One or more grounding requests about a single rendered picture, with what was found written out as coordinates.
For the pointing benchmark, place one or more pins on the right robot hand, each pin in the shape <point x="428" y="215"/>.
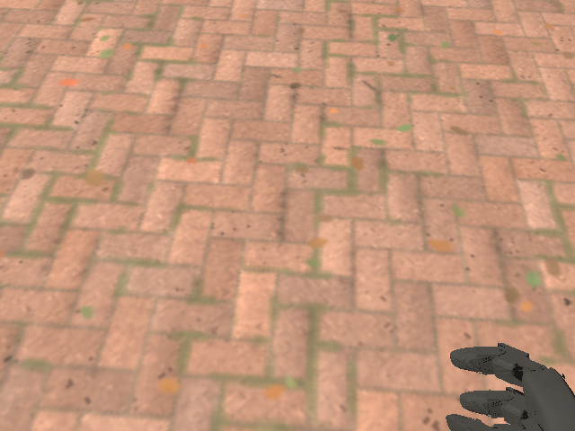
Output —
<point x="547" y="404"/>

